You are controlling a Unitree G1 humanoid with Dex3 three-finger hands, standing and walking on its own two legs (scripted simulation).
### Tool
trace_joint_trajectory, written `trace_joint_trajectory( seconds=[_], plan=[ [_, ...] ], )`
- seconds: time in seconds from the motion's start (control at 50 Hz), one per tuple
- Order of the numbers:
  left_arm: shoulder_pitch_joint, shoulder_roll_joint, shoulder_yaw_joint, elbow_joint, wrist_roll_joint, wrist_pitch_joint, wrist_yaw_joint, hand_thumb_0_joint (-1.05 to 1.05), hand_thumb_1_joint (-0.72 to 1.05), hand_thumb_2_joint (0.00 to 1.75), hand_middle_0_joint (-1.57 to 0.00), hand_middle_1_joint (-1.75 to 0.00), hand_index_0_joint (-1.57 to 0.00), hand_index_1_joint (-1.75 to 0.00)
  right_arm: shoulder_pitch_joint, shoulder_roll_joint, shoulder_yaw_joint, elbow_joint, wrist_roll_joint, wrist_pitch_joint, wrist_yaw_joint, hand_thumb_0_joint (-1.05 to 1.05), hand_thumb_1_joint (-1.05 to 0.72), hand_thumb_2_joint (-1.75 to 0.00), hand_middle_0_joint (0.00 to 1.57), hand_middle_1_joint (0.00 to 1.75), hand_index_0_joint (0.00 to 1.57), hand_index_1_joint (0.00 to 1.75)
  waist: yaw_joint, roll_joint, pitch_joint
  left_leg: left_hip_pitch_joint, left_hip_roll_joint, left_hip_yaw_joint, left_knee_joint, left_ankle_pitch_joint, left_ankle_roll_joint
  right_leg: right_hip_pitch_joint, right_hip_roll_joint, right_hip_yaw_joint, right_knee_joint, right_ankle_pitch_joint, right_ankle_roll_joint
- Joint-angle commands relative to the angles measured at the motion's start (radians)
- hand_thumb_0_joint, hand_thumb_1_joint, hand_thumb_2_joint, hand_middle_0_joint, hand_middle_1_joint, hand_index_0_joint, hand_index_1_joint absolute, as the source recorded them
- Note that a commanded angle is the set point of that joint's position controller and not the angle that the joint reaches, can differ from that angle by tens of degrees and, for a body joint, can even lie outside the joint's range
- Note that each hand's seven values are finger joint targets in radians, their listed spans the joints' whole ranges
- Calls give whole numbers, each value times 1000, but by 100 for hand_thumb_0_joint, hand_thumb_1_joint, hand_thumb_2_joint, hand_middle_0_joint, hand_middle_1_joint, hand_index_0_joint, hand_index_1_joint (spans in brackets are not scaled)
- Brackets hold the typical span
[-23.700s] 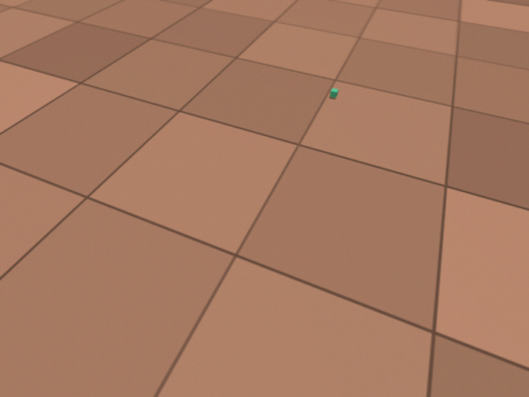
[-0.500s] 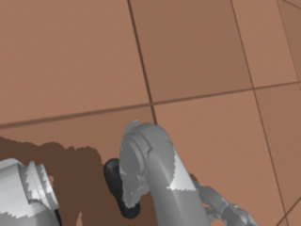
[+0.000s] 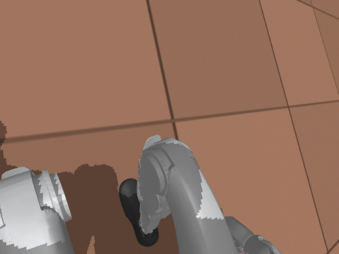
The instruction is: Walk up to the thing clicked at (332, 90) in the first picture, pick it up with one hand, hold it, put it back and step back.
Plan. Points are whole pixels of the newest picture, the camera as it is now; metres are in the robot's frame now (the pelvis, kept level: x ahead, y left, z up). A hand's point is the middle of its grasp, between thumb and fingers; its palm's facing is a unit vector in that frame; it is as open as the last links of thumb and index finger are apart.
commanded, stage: close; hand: left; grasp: from above
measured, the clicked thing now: out of the picture +0.42 +0.35 -0.28
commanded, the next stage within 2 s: settle in 0.58 s
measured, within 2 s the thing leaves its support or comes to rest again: leaves its support in 0.96 s
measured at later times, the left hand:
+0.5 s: hand out of the picture +0.43 +0.34 -0.25, palm faces -0.49 -0.12 -0.87, open 6.7 cm
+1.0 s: hand out of the picture +0.41 +0.34 -0.23, palm faces -0.41 -0.09 -0.91, open 5.0 cm
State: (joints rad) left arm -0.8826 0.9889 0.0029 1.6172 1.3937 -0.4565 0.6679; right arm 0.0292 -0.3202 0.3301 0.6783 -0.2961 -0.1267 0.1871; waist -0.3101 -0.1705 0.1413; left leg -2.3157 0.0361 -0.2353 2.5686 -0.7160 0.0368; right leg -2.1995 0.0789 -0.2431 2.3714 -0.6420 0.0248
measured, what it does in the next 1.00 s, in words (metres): stands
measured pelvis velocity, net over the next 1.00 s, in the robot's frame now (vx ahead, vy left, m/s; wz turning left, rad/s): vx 0.01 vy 0.00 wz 0.01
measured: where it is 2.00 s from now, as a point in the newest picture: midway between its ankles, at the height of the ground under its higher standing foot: (105, 244)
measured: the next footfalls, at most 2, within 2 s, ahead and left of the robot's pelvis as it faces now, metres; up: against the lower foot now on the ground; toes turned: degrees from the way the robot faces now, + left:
none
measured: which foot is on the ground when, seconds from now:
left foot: down 0.00-1.00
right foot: down 0.00-1.00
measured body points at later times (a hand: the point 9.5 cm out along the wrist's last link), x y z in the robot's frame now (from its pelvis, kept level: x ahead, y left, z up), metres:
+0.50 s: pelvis +0.01 +0.00 +0.00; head +0.28 +0.13 +0.33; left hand +0.45 +0.35 -0.20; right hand +0.11 -0.25 -0.07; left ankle +0.07 +0.12 -0.27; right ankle +0.12 -0.10 -0.27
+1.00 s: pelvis +0.01 +0.00 +0.00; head +0.24 +0.16 +0.35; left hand +0.43 +0.35 -0.18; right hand +0.11 -0.25 -0.06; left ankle +0.07 +0.12 -0.27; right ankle +0.12 -0.10 -0.27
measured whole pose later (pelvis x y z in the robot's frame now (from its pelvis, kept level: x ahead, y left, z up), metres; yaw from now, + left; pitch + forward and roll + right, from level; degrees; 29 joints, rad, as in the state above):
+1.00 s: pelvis +0.01 +0.00 +0.00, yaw +0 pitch +27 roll -15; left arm -0.85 0.96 0.10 1.48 1.41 -0.39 0.59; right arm 0.10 -0.31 0.26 0.65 -0.27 -0.15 0.20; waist -0.30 -0.14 0.07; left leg -2.35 0.02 -0.22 2.58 -0.73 0.04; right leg -2.23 0.07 -0.23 2.39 -0.67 0.02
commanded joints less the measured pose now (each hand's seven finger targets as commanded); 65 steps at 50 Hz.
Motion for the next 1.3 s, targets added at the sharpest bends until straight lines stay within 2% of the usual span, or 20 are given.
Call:
trace_joint_trajectory(
  seconds=[0.0, 0.12, 0.2, 0.34, 0.42, 0.46, 0.48, 0.66, 0.72, 0.8, 0.86, 0.94, 1.0, 1.04, 1.1, 1.16, 1.2, 1.22, 1.24, 1.28],
  plan=[
    [-241, 194, 20, -75, 17, 79, 139, 0, 50, 19, -82, -25, -85, -22, 117, -326, -116, 24, -8, -22, -13, 0, -88, -89, 20, 30, 20, 30, -37, 518, -559, 443, 21, 61, -319, 144, -46, 227, 60, -21, -208, 128, -59],
    [-318, 154, -3, -73, -32, 214, 138, 0, 55, 13, -86, -20, -90, -17, 111, -340, -146, 28, 14, -77, 18, 0, -88, -89, 20, 30, 20, 30, -61, 595, -586, 505, 30, 22, -334, 148, -50, 149, 36, -28, -153, 167, -60],
    [-353, 238, 89, -65, -51, 251, 75, 0, 60, 9, -93, -15, -96, -12, 126, -366, -162, -7, 39, -101, 36, 0, -89, -90, 20, 30, 20, 30, -56, 621, -607, 514, 25, 13, -323, 166, -48, 151, 9, -26, -124, 189, -58],
    [-256, 225, 128, 44, -75, 224, -56, 0, 68, 5, -98, -13, -102, -10, 193, -337, -152, -22, 46, -88, 44, 0, -89, -90, 20, 30, 20, 30, -71, 505, -554, 407, 0, 67, -282, 196, -23, 245, 16, -10, -166, 207, -49],
    [-199, 267, 133, -7, -97, 174, -120, 0, 69, 2, -98, -16, -102, -11, 208, -336, -145, -47, 47, -55, 27, 0, -89, -90, 20, 30, 20, 30, -34, 492, -646, 414, -5, 94, -253, 281, -18, 363, 22, 4, -197, 268, -54],
    [-198, 232, 103, 2, -96, 150, -146, 0, 73, 5, -101, -17, -105, -12, 222, -344, -145, -52, 43, -42, 23, 0, -89, -90, 20, 30, 20, 30, -64, 464, -625, 402, -7, 92, -232, 289, -14, 357, 22, 3, -192, 279, -53],
    [-181, 249, 120, -24, -112, 134, -152, 0, 74, 7, -102, -17, -106, -12, 225, -339, -142, -48, 45, -35, 19, 0, -89, -90, 20, 30, 20, 30, -44, 458, -663, 416, -4, 87, -242, 309, -13, 397, 27, 2, -196, 298, -45],
    [-208, 286, 112, -71, -121, 15, -136, 0, 83, 0, -109, -8, -113, -3, 206, -325, -106, -61, 31, -5, -12, 0, -89, -90, 20, 30, 20, 30, -28, 452, -638, 376, 5, 74, -251, 177, -9, 385, 38, 3, -209, 166, -46],
    [-207, 251, 76, -49, -84, 12, -115, 0, 84, 8, -115, -12, -119, -8, 203, -304, -89, -64, 24, -3, -15, 0, -91, -90, 20, 30, 20, 30, -45, 447, -613, 396, 8, 68, -242, 176, -11, 334, 40, -6, -193, 165, -45],
    [-256, 317, 128, -188, -46, 16, -63, 0, 93, 14, -124, -11, -127, -8, 215, -315, -118, -44, 25, -9, -21, 0, -91, -90, 20, 30, 20, 30, -13, 566, -701, 508, 13, 66, -267, 241, -27, 317, 41, -15, -171, 208, -55],
    [-221, 254, 116, -173, -28, 39, -37, 0, 97, 13, -127, -10, -130, -7, 196, -309, -135, -30, 18, -21, -7, 0, -91, -90, 20, 30, 20, 30, -20, 593, -646, 494, 14, 55, -289, 230, -40, 254, 41, -33, -147, 200, -58],
    [-315, 310, 174, -365, -11, 81, -12, 0, 94, 10, -127, -4, -129, -2, 198, -320, -199, -35, 41, -35, 1, 0, -91, -90, 20, 30, 20, 30, 23, 726, -754, 576, 15, 51, -332, 213, -54, 190, 24, -17, -126, 183, -72],
    [-288, 237, 170, -399, -25, 124, -20, 0, 96, 4, -127, -1, -130, 0, 201, -307, -235, -34, 59, -42, 19, 0, -91, -90, 20, 30, 20, 30, 29, 760, -790, 637, 9, 57, -346, 273, -62, 152, 14, -15, -112, 227, -71],
    [-302, 201, 163, -372, -41, 152, -42, 0, 96, 1, -127, 0, -130, 0, 210, -304, -258, -21, 75, -44, 29, 0, -91, -90, 20, 30, 20, 30, 15, 730, -741, 599, 6, 63, -354, 253, -58, 123, 6, -13, -131, 217, -68],
    [-302, 134, 131, -386, -68, 196, -105, 0, 95, 2, -127, 0, -130, 0, 225, -293, -286, -11, 109, -33, 27, 0, -91, -90, 20, 30, 20, 30, 37, 728, -766, 596, -3, 71, -393, 241, -56, 108, -4, 2, -155, 200, -74],
    [-289, -14, 38, -366, -119, 223, -189, 0, 92, 0, -125, 0, -127, 0, 231, -278, -300, -16, 131, -19, 25, 0, -91, -90, 20, 30, 20, 30, 37, 655, -766, 580, -8, 71, -414, 227, -47, 106, -8, 9, -187, 189, -72],
    [-286, -14, 21, -387, -135, 235, -256, 0, 87, 0, -121, -1, -124, 0, 265, -272, -309, -7, 142, -1, 21, 0, -92, -91, 20, 30, 20, 30, 36, 592, -771, 557, -18, 95, -400, 260, -33, 158, -10, 28, -218, 222, -67],
    [-233, 73, 83, -377, -139, 244, -275, 0, 87, 0, -121, -3, -124, 0, 302, -287, -321, 10, 146, 15, 13, 0, -92, -90, 20, 30, 20, 30, 51, 563, -806, 548, -22, 100, -402, 280, -27, 208, -11, 34, -230, 239, -64],
    [-261, -10, 20, -401, -158, 242, -312, 0, 87, 1, -123, -1, -125, 0, 296, -272, -318, -17, 154, 23, 13, 0, -92, -91, 20, 30, 20, 30, 33, 509, -784, 522, -26, 113, -388, 279, -19, 236, -8, 45, -252, 244, -65],
    [-318, -1, 14, -491, -183, 224, -359, 0, 89, 4, -125, -4, -128, -2, 311, -259, -313, -7, 161, 43, 4, 0, -92, -91, 20, 30, 20, 30, 34, 467, -808, 518, -35, 132, -379, 300, -10, 302, -10, 60, -282, 271, -61]
  ],
)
